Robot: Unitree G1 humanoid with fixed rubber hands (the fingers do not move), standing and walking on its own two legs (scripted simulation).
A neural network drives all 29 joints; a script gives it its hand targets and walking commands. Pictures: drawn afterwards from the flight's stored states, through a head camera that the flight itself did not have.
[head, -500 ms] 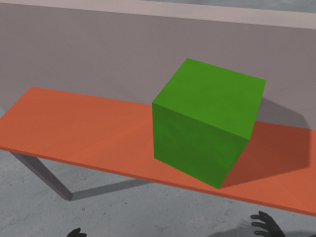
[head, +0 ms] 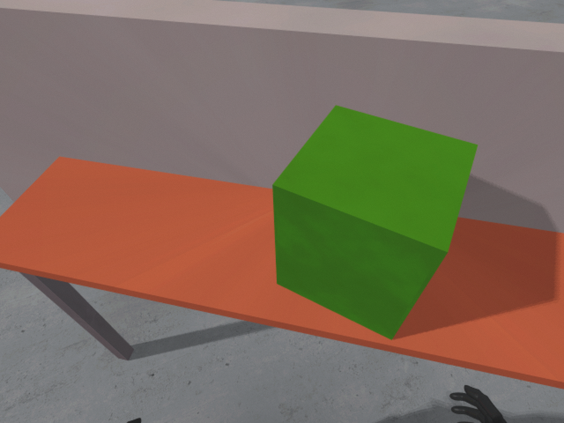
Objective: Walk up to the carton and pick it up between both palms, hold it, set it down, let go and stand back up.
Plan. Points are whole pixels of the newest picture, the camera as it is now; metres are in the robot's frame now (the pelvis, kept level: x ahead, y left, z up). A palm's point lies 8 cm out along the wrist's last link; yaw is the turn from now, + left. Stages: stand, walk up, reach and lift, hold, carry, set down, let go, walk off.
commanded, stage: stand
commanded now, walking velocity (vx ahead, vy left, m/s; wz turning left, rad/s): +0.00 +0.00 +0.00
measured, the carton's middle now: (363, 223) +0.40 -0.08 +0.05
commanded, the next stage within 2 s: none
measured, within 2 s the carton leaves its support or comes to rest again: neither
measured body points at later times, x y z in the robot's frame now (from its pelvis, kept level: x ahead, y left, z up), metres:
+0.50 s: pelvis +0.00 +0.00 +0.00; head +0.01 +0.00 +0.45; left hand +0.07 +0.27 -0.12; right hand +0.13 -0.27 -0.10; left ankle +0.03 +0.12 -0.73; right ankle -0.01 -0.12 -0.73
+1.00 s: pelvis +0.00 -0.01 +0.00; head +0.01 +0.00 +0.45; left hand +0.06 +0.27 -0.12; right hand +0.12 -0.27 -0.10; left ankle +0.03 +0.12 -0.73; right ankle -0.01 -0.12 -0.73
